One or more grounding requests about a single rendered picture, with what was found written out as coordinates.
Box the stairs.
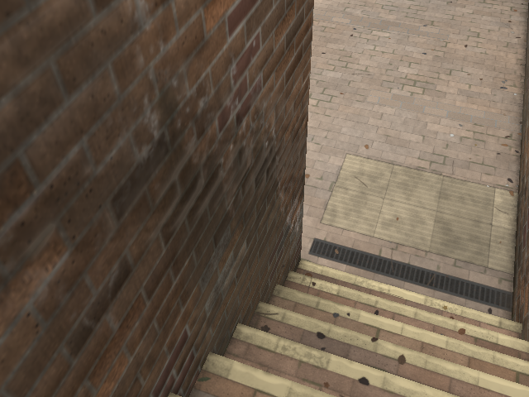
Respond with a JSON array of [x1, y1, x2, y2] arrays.
[[168, 260, 529, 397]]

